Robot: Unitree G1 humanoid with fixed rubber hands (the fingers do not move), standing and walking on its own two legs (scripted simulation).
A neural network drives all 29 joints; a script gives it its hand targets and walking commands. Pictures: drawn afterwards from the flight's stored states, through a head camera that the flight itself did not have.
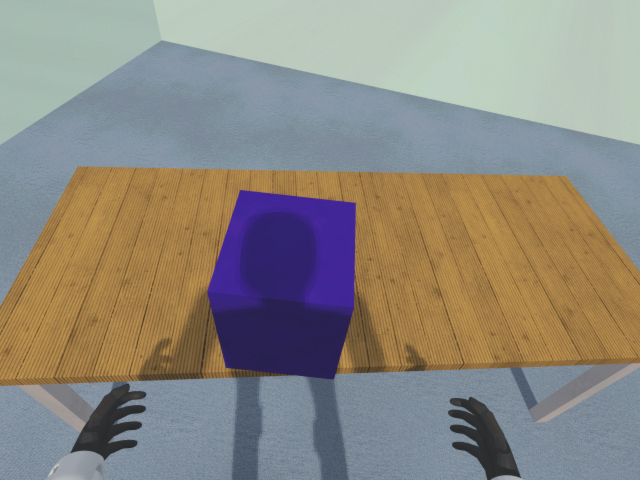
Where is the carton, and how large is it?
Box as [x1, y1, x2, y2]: [207, 190, 355, 378]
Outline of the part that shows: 240,190 207,291 226,367 333,378 353,308 355,203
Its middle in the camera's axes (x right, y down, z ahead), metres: -0.05 +0.09 +0.68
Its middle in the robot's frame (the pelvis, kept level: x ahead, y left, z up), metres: +0.44 +0.05 -0.10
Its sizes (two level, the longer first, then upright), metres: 0.210 0.200 0.250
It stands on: a table, 0.56 m high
